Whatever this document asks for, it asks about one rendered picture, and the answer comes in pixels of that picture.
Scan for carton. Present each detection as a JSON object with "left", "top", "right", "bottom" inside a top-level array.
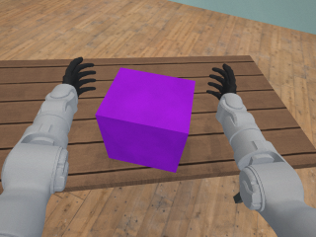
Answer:
[{"left": 95, "top": 67, "right": 196, "bottom": 173}]

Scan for robot left forearm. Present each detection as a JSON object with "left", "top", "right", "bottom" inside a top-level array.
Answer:
[{"left": 1, "top": 83, "right": 78, "bottom": 190}]

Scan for robot right upper arm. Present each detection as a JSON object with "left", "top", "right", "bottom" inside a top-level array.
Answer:
[{"left": 239, "top": 162, "right": 316, "bottom": 237}]

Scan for right robot hand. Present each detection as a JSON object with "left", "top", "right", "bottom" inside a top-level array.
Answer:
[{"left": 206, "top": 63, "right": 237, "bottom": 101}]

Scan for left robot hand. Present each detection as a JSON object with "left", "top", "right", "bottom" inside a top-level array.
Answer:
[{"left": 62, "top": 56, "right": 97, "bottom": 98}]

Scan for robot right forearm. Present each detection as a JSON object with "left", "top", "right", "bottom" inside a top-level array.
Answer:
[{"left": 215, "top": 93, "right": 304, "bottom": 199}]

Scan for table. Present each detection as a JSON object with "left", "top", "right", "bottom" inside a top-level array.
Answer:
[{"left": 0, "top": 55, "right": 316, "bottom": 203}]

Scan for robot left upper arm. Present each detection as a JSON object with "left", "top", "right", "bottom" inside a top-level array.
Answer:
[{"left": 0, "top": 142, "right": 69, "bottom": 237}]

